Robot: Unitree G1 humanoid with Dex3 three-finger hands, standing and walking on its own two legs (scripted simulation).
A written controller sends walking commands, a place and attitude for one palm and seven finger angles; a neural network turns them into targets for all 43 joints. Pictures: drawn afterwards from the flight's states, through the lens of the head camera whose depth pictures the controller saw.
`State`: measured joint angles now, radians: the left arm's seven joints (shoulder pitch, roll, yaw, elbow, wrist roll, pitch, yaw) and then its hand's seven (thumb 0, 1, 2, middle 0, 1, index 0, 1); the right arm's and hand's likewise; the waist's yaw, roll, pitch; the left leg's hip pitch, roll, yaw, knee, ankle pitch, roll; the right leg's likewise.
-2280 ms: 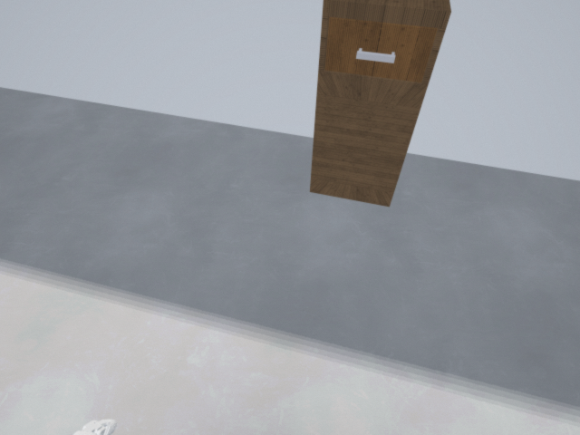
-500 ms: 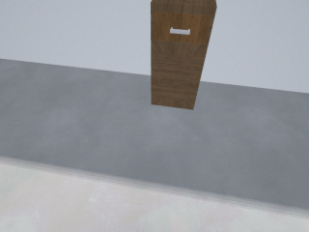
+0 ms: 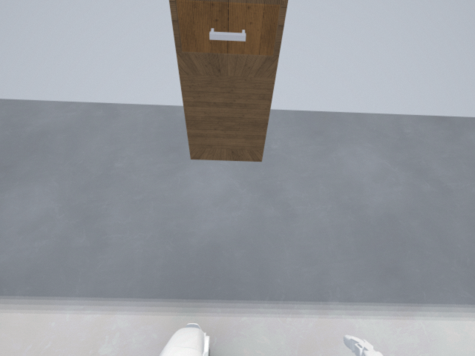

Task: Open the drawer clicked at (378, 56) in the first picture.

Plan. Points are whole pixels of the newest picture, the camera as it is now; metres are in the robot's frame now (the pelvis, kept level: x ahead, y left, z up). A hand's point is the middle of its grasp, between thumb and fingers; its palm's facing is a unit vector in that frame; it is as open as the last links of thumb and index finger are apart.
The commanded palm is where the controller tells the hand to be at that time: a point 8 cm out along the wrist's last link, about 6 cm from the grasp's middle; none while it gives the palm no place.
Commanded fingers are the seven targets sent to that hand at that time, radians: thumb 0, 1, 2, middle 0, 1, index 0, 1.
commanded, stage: walk to a spot facing it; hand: left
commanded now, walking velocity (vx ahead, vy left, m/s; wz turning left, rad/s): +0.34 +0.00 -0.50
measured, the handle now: (227, 33) +1.12 +0.18 -0.03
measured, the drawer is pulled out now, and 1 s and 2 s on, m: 0.00 0.00 0.00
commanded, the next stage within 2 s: turn to face it in 0.62 s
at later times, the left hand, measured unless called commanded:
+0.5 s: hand (190, 224) +0.40 +0.17 -0.15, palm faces -0.36 -0.92 -0.16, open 7.4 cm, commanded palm none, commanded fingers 0.00 0.90 0.90 -0.20 -0.30 -0.20 -0.30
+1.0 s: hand (204, 193) +0.52 +0.15 -0.19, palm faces -0.32 -0.93 -0.17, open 7.3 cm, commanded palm none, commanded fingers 0.00 0.90 0.90 -0.20 -0.30 -0.20 -0.30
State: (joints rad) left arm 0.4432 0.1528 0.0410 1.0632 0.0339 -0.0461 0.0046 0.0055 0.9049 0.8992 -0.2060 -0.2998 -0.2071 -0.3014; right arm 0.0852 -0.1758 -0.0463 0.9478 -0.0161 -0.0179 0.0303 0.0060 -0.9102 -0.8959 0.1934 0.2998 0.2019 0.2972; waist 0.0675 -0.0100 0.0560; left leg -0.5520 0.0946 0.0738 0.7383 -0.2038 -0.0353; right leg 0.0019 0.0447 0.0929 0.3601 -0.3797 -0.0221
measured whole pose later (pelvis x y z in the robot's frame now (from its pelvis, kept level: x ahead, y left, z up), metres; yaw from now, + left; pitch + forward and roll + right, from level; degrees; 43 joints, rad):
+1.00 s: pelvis +0.37 +0.01 -0.01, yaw -22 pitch -3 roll -3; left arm 0.19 0.20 0.05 0.98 0.02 0.03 0.02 0.01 0.91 0.90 -0.20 -0.30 -0.20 -0.30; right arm 0.21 -0.15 -0.02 0.97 -0.02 -0.01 -0.01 -0.01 -0.93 -0.90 0.19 0.30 0.20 0.30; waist 0.00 -0.02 0.01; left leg -0.40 0.07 0.05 0.70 -0.27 0.02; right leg -0.27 -0.02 -0.07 0.76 -0.48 0.02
